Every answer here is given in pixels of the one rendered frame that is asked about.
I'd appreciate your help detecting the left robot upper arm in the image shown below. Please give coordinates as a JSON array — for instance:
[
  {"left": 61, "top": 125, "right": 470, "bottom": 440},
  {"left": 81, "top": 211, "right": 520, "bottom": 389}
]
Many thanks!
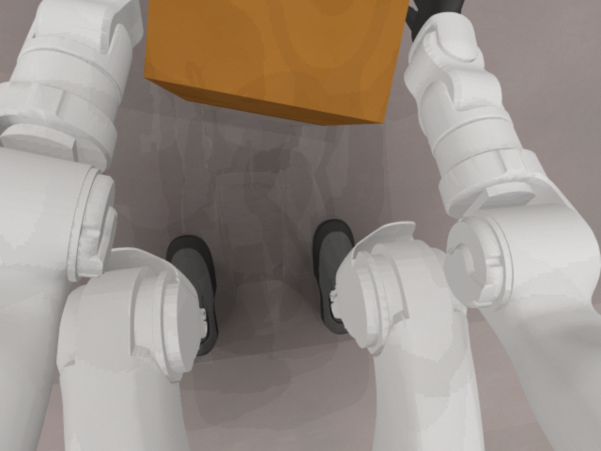
[{"left": 0, "top": 147, "right": 117, "bottom": 451}]

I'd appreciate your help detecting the carton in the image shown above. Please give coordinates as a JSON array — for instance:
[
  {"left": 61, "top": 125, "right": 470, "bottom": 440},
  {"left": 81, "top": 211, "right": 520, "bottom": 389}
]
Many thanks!
[{"left": 144, "top": 0, "right": 409, "bottom": 126}]

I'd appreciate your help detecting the right robot forearm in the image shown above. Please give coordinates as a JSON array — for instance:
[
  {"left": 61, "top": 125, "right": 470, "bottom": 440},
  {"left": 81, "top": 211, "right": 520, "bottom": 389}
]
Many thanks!
[{"left": 404, "top": 12, "right": 601, "bottom": 279}]

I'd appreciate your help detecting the robot right thigh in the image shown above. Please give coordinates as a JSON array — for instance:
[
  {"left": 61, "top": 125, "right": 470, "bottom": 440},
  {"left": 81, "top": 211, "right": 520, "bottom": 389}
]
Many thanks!
[{"left": 345, "top": 240, "right": 485, "bottom": 451}]

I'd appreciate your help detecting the robot left foot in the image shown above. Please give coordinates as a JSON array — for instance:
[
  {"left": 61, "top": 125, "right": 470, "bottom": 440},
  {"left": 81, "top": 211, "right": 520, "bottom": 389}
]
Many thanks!
[{"left": 166, "top": 235, "right": 218, "bottom": 356}]

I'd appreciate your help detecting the right robot upper arm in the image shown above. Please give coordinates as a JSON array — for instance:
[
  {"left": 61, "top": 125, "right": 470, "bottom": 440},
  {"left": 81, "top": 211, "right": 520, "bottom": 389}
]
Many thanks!
[{"left": 443, "top": 203, "right": 601, "bottom": 451}]

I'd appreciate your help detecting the robot right hand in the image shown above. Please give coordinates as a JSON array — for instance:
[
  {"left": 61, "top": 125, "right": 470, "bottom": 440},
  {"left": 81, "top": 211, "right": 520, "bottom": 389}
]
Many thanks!
[{"left": 406, "top": 0, "right": 465, "bottom": 42}]

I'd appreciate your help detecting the left robot forearm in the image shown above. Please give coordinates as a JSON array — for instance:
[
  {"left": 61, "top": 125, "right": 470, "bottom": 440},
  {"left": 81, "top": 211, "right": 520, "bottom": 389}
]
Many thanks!
[{"left": 0, "top": 0, "right": 144, "bottom": 173}]

